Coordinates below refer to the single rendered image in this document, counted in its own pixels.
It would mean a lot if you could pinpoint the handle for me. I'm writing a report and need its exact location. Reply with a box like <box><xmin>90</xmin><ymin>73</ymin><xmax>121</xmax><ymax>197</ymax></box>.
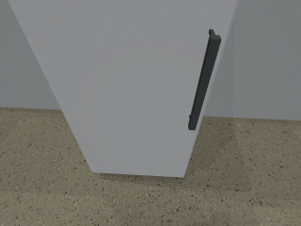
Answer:
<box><xmin>188</xmin><ymin>29</ymin><xmax>222</xmax><ymax>131</ymax></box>

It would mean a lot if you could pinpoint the fridge door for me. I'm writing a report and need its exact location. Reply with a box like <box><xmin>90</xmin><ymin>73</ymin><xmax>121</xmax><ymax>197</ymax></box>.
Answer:
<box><xmin>8</xmin><ymin>0</ymin><xmax>238</xmax><ymax>178</ymax></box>

